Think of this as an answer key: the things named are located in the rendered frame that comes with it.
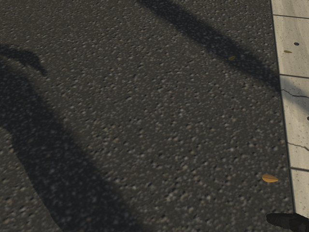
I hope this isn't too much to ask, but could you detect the robot right hand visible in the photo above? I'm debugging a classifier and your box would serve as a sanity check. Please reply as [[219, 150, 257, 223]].
[[266, 213, 309, 232]]

